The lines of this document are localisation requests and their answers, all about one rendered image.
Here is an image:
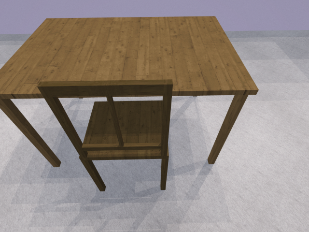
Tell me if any table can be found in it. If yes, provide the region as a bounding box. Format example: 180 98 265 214
0 16 259 167

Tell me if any chair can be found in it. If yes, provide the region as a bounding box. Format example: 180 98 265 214
37 79 173 191

